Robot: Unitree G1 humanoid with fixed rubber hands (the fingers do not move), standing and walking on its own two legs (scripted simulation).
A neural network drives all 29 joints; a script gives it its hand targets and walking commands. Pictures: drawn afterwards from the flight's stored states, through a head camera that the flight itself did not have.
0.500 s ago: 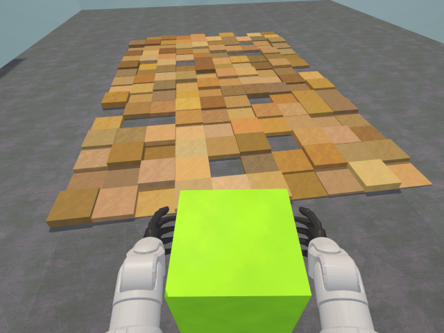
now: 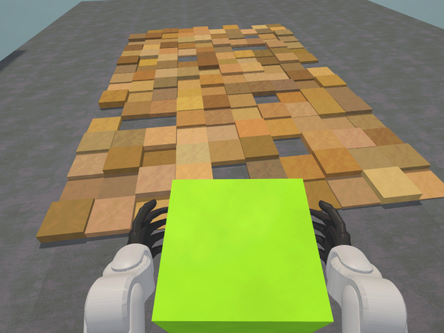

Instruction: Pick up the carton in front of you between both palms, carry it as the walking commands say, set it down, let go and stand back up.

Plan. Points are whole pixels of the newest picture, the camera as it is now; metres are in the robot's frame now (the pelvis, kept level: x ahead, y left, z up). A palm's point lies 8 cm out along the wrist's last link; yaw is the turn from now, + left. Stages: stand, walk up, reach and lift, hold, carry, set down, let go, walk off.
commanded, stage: carry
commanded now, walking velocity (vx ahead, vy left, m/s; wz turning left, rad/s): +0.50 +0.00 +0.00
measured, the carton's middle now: (237, 266) +0.25 -0.01 +0.03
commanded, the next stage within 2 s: none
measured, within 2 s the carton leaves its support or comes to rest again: neither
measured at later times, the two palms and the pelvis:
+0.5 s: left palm (143, 148) +0.53 +0.20 +0.09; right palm (269, 144) +0.53 -0.10 +0.09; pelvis +0.29 +0.05 -0.01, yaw -1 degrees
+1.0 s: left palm (169, 71) +0.95 +0.19 +0.10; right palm (255, 69) +0.97 -0.11 +0.09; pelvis +0.61 +0.02 -0.02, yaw +2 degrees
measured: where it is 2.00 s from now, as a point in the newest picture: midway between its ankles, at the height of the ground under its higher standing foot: (223, 182)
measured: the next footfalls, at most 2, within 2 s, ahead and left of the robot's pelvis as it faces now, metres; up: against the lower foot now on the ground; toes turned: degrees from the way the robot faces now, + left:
left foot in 0.40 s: +0.41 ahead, +0.14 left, +0.00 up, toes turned +13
right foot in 0.92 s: +0.75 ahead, -0.04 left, +0.00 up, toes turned -7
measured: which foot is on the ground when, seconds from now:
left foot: down 0.00-0.00, up 0.02-0.38, down 0.40-0.92, up 0.94-1.00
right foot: down 0.00-0.44, up 0.46-0.90, down 0.92-1.00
